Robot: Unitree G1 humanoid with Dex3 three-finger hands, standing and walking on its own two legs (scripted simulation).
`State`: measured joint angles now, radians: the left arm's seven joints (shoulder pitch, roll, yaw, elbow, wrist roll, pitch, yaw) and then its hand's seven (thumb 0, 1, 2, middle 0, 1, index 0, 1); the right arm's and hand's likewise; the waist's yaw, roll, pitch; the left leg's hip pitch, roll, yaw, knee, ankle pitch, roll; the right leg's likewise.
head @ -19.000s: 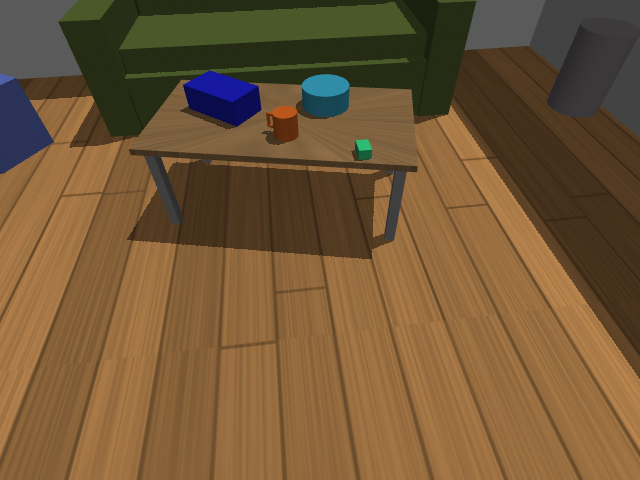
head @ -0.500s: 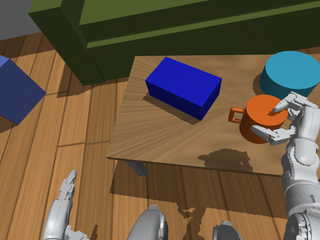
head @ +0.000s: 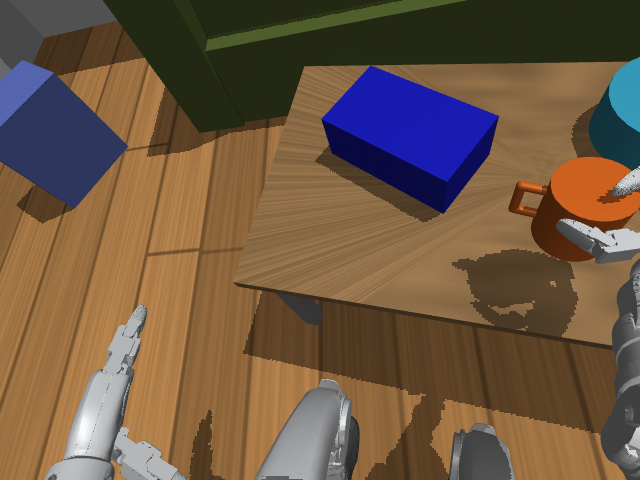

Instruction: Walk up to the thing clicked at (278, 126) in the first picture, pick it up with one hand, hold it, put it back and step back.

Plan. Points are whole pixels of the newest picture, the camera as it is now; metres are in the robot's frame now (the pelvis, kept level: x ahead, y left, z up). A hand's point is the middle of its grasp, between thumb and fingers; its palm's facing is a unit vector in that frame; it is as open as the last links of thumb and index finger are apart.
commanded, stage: crouch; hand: right
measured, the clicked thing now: (565, 208) +0.50 -0.18 -0.06
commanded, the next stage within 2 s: lower in 0.24 s
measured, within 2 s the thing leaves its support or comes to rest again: rests again in 1.22 s
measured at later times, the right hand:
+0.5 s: hand (610, 207) +0.50 -0.23 -0.06, palm faces +0.28 +0.96 -0.01, open 8.0 cm
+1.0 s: hand (591, 226) +0.51 -0.23 -0.12, palm faces +0.28 +0.96 -0.01, open 7.9 cm
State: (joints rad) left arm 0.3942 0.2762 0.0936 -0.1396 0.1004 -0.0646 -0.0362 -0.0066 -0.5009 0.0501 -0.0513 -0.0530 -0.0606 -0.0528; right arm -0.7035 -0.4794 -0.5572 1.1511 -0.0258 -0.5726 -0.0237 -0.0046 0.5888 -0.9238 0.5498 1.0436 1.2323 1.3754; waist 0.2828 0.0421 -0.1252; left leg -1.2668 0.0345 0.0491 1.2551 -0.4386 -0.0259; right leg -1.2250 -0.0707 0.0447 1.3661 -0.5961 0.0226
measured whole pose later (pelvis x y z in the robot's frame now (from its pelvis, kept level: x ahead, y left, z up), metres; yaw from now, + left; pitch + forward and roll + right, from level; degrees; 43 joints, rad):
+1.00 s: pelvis -0.02 +0.00 -0.06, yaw +2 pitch +32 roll +6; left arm 0.42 0.32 0.10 -0.35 0.10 -0.09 -0.06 -0.01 -0.54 0.07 -0.06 -0.04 -0.05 -0.06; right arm -0.78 -0.65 -0.64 1.22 -0.06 -0.59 0.01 -0.01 0.61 -0.97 0.52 1.09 1.29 1.46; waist 0.39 0.06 -0.12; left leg -1.54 0.02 0.07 1.46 -0.47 -0.02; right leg -1.51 -0.08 0.09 1.61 -0.65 0.03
